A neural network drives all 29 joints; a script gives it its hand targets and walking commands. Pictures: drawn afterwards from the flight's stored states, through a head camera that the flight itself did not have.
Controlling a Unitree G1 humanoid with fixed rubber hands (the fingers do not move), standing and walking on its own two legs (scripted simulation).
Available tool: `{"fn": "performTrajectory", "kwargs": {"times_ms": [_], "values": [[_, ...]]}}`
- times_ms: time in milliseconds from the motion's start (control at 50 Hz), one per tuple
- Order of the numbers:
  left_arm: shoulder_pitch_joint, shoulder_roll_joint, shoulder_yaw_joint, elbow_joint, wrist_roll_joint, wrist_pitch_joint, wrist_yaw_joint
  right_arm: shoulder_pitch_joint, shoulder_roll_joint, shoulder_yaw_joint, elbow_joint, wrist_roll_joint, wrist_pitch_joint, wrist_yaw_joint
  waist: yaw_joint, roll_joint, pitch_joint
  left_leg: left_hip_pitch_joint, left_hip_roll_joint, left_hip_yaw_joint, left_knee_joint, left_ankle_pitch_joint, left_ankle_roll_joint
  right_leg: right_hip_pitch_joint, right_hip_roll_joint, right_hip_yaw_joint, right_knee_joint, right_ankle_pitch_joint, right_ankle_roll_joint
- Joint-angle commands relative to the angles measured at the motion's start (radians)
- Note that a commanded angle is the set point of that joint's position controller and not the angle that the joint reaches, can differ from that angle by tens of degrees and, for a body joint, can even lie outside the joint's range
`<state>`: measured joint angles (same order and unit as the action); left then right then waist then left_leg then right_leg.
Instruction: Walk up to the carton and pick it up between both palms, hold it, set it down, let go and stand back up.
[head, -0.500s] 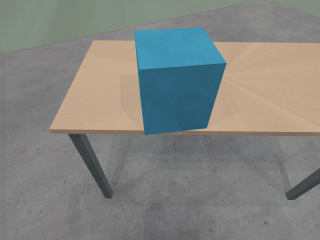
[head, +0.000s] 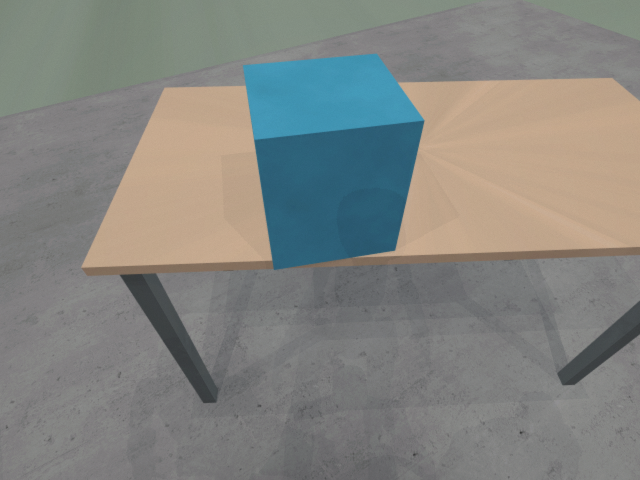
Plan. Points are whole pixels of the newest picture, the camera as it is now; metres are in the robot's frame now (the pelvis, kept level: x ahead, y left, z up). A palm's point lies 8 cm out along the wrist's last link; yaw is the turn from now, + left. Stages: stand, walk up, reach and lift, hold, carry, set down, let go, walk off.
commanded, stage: walk up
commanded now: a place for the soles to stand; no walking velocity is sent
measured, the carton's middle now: (324, 164) +0.56 -0.01 +0.09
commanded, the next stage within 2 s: none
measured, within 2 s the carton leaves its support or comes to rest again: neither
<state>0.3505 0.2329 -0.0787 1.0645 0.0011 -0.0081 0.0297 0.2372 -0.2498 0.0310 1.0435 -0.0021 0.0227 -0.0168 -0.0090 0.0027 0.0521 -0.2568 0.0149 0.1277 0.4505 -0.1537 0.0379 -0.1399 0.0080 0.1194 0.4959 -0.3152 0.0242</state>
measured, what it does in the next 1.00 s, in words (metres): steps to the right: right foot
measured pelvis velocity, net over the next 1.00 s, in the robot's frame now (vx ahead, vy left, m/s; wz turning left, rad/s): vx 0.10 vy -0.15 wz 0.15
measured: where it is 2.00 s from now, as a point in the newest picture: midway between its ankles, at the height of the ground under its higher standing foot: outside the picture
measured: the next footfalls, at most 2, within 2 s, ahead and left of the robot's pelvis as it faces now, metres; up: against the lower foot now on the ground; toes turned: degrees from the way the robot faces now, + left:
right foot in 0.46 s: +0.12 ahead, -0.25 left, +0.00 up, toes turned -2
left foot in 1.02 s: +0.17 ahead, -0.03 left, +0.00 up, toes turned +11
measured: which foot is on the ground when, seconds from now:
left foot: down 0.00-0.44, up 0.46-1.00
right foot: down 0.00-0.08, up 0.10-0.44, down 0.46-1.00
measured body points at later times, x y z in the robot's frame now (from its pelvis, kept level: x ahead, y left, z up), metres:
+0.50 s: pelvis +0.03 -0.13 -0.02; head +0.02 -0.16 +0.43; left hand +0.04 +0.13 -0.15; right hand -0.01 -0.40 -0.18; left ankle +0.05 +0.08 -0.71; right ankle +0.08 -0.24 -0.74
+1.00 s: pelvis +0.10 -0.15 +0.00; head +0.13 -0.16 +0.44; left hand +0.02 +0.06 -0.15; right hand +0.18 -0.38 -0.16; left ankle +0.12 -0.03 -0.73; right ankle +0.08 -0.24 -0.74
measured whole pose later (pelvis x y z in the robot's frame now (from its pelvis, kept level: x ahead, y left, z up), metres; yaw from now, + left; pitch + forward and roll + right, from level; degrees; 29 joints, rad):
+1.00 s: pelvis +0.10 -0.15 +0.00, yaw +8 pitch -2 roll -1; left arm 0.46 0.16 -0.05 0.96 0.05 -0.04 0.04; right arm 0.27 -0.19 0.01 0.96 -0.04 0.02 -0.01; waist 0.03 0.03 0.08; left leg -0.34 0.03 0.03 0.67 -0.28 0.00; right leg -0.14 -0.02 -0.18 0.51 -0.35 -0.04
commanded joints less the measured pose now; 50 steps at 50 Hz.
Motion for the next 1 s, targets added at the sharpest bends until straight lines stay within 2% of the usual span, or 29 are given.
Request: {"fn": "performTrajectory", "kwargs": {"times_ms": [0,20,40,60,80,100,140,220,280,320,340,360,380,400,420,440,460,480,500,520,540,560,620,680,780,880,920,940,980], "values": [[0.062,0.124,0.025,-0.022,-0.001,-0.009,0.007,0.026,-0.123,-0.025,-0.034,-0.001,-0.011,-0.006,-0.005,-0.023,0.033,0.152,0.114,-0.154,-0.082,-0.108,0.027,-0.218,-0.076,0.075,-0.116,0.060,-0.059],[0.122,0.163,0.068,-0.037,0.036,0.000,-0.017,0.148,-0.140,-0.041,-0.039,-0.045,-0.026,-0.005,-0.030,-0.025,-0.033,0.244,0.157,-0.250,-0.104,-0.471,0.072,-0.318,-0.024,0.038,-0.020,-0.321,-0.083],[0.095,0.167,0.078,-0.060,0.045,0.012,-0.028,0.234,-0.182,-0.052,-0.013,-0.039,-0.025,-0.011,-0.059,0.057,0.010,0.256,0.254,-0.392,-0.210,-0.690,0.107,-0.425,0.021,-0.028,0.124,-0.382,-0.068],[0.089,0.155,0.079,-0.077,0.056,0.018,-0.033,0.275,-0.223,-0.067,-0.005,-0.039,-0.024,-0.023,-0.069,0.148,0.020,0.231,0.385,-0.547,-0.323,-0.796,0.159,-0.456,0.020,-0.088,0.342,-0.359,-0.047],[0.056,0.144,0.078,-0.098,0.073,0.017,-0.035,0.261,-0.229,-0.073,-0.018,-0.037,-0.030,-0.034,-0.054,0.108,0.078,0.185,0.454,-0.615,-0.344,-0.778,0.200,-0.505,-0.046,-0.069,0.441,-0.319,-0.037],[0.032,0.131,0.080,-0.118,0.076,0.013,-0.039,0.251,-0.207,-0.072,-0.034,-0.031,-0.039,-0.039,-0.046,0.069,0.116,0.162,0.462,-0.616,-0.342,-0.723,0.207,-0.545,-0.080,-0.056,0.463,-0.283,-0.036],[0.037,0.127,0.092,-0.130,0.076,0.006,-0.050,0.218,-0.179,-0.073,-0.055,-0.029,-0.058,-0.039,-0.012,0.069,0.107,0.117,0.421,-0.545,-0.328,-0.653,0.187,-0.539,-0.120,-0.046,0.496,-0.199,-0.024],[0.055,0.101,0.091,-0.142,0.075,0.015,-0.084,0.216,-0.157,-0.083,-0.086,-0.038,-0.079,-0.040,0.015,0.095,0.029,0.062,0.296,-0.343,-0.292,-0.496,0.156,-0.424,-0.107,-0.107,0.472,-0.086,0.003],[0.051,0.069,0.082,-0.162,0.059,0.026,-0.081,0.184,-0.145,-0.086,-0.109,-0.041,-0.072,-0.028,0.036,0.152,0.038,-0.074,0.221,-0.229,-0.252,-0.440,0.132,-0.272,-0.090,-0.149,0.353,-0.045,0.005],[0.090,0.071,0.081,-0.164,0.048,0.028,-0.071,0.140,-0.167,-0.095,-0.121,-0.038,-0.054,-0.018,0.056,0.209,0.043,-0.227,0.189,-0.197,-0.221,-0.507,0.116,-0.095,-0.057,-0.192,0.304,-0.008,-0.004],[0.131,0.076,0.083,-0.161,0.046,0.028,-0.065,0.114,-0.184,-0.101,-0.127,-0.037,-0.043,-0.016,0.079,0.218,0.047,-0.302,0.176,-0.189,-0.180,-0.583,0.104,-0.006,-0.040,-0.216,0.268,0.017,-0.008],[0.180,0.091,0.088,-0.151,0.045,0.027,-0.056,0.096,-0.188,-0.104,-0.135,-0.042,-0.030,-0.013,0.100,0.195,0.046,-0.354,0.146,-0.179,-0.099,-0.638,0.085,0.064,-0.019,-0.231,0.236,-0.004,-0.012],[0.231,0.112,0.092,-0.136,0.047,0.022,-0.044,0.115,-0.168,-0.099,-0.139,-0.048,-0.015,-0.008,0.113,0.112,0.053,-0.384,0.102,-0.159,0.036,-0.680,0.065,0.097,-0.004,-0.225,0.178,-0.069,-0.009],[0.258,0.159,0.094,-0.135,0.049,0.012,-0.031,0.159,-0.111,-0.082,-0.145,-0.050,0.000,-0.004,0.120,-0.085,0.109,-0.392,0.029,-0.119,0.234,-0.679,0.038,0.022,-0.076,-0.123,0.000,-0.176,0.002],[0.266,0.250,0.101,-0.161,0.044,-0.003,-0.018,0.207,-0.008,-0.049,-0.168,-0.046,0.008,-0.001,0.101,-0.336,0.149,-0.419,-0.056,-0.117,0.536,-0.587,-0.011,-0.114,-0.344,0.293,-0.273,-0.499,-0.030],[0.211,0.247,0.097,-0.174,0.039,-0.005,-0.006,0.223,0.015,-0.043,-0.157,-0.052,0.015,-0.004,0.055,-0.192,0.251,-0.432,-0.035,-0.265,0.612,-0.419,-0.004,-0.200,-0.393,0.377,-0.332,-0.579,-0.030],[0.168,0.246,0.101,-0.180,0.022,0.000,0.007,0.230,-0.012,-0.051,-0.157,-0.031,0.011,0.003,0.047,-0.152,0.234,-0.427,-0.015,-0.257,0.613,-0.358,-0.019,-0.208,-0.394,0.366,-0.389,-0.561,-0.028],[0.101,0.255,0.102,-0.192,0.025,-0.002,0.006,0.229,-0.038,-0.059,-0.157,-0.028,0.007,0.001,0.017,-0.177,0.243,-0.389,-0.005,-0.256,0.624,-0.300,-0.031,-0.292,-0.378,0.392,-0.431,-0.571,-0.018],[0.035,0.237,0.106,-0.203,0.021,-0.008,0.000,0.241,-0.065,-0.067,-0.139,-0.028,0.001,-0.001,-0.005,-0.202,0.225,-0.333,0.020,-0.229,0.613,-0.253,-0.043,-0.292,-0.349,0.316,-0.430,-0.505,-0.031],[0.009,0.212,0.101,-0.199,0.018,-0.015,-0.003,0.262,-0.063,-0.063,-0.111,-0.025,-0.003,0.002,-0.014,-0.193,0.186,-0.291,0.029,-0.216,0.589,-0.230,-0.054,-0.240,-0.312,0.196,-0.389,-0.383,-0.035],[0.011,0.192,0.096,-0.192,0.019,-0.023,0.000,0.280,-0.072,-0.065,-0.099,-0.025,-0.005,0.008,-0.025,-0.190,0.143,-0.276,0.027,-0.203,0.573,-0.214,-0.059,-0.179,-0.286,0.115,-0.353,-0.287,-0.033],[0.036,0.150,0.084,-0.177,0.021,-0.031,0.004,0.272,-0.077,-0.068,-0.098,-0.031,-0.004,0.015,-0.027,-0.157,0.126,-0.270,0.026,-0.201,0.557,-0.186,-0.057,-0.150,-0.279,0.077,-0.326,-0.208,-0.036],[0.144,0.079,0.063,-0.135,0.027,-0.047,0.016,0.219,-0.054,-0.068,-0.098,-0.036,0.007,0.029,-0.009,-0.086,0.115,-0.289,0.010,-0.191,0.491,-0.109,-0.055,-0.059,-0.266,0.032,-0.283,-0.041,-0.030],[0.177,0.082,0.066,-0.136,0.027,-0.050,0.025,0.182,-0.033,-0.062,-0.103,-0.040,0.011,0.032,-0.001,-0.084,0.075,-0.311,0.003,-0.173,0.444,-0.069,-0.060,0.019,-0.278,0.021,-0.255,0.071,-0.027],[0.205,0.071,0.066,-0.132,0.037,-0.043,0.024,0.094,-0.024,-0.046,-0.124,-0.044,0.005,0.019,0.024,-0.115,0.064,-0.322,0.023,-0.157,0.356,-0.096,-0.062,0.074,-0.286,-0.006,-0.224,0.158,-0.073],[0.233,0.081,0.066,-0.118,0.043,-0.038,0.020,0.043,-0.003,-0.029,-0.138,-0.045,-0.011,0.000,0.044,-0.119,0.048,-0.250,0.021,-0.110,0.257,-0.158,-0.042,0.099,-0.296,-0.056,-0.139,0.443,-0.136],[0.219,0.094,0.066,-0.117,0.045,-0.034,0.017,0.044,0.002,-0.026,-0.141,-0.041,-0.019,-0.006,0.037,-0.116,0.039,-0.182,0.015,-0.097,0.217,-0.140,-0.030,0.072,-0.301,-0.073,-0.105,0.531,-0.156],[0.215,0.108,0.071,-0.113,0.049,-0.030,0.012,0.050,0.006,-0.026,-0.145,-0.040,-0.027,-0.007,0.029,-0.115,0.037,-0.142,0.004,-0.081,0.189,-0.122,-0.022,0.052,-0.294,-0.085,-0.086,0.489,-0.163],[0.175,0.120,0.074,-0.112,0.046,-0.021,0.003,0.110,0.002,-0.031,-0.132,-0.035,-0.042,-0.008,-0.016,-0.063,0.023,0.026,0.002,-0.097,0.063,0.046,0.000,-0.043,-0.252,-0.140,-0.002,0.391,-0.154]]}}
